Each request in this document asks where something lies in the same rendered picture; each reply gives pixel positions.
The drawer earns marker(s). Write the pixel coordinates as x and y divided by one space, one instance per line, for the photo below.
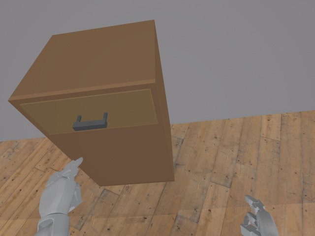
127 108

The cabinet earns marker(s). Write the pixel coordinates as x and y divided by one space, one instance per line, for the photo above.
100 61

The handle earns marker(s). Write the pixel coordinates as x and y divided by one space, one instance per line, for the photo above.
88 125

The left robot forearm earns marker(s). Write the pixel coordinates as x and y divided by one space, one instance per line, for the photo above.
55 224

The robot left hand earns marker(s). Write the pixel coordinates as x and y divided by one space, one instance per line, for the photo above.
62 194

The robot right hand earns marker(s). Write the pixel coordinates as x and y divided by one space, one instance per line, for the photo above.
263 221

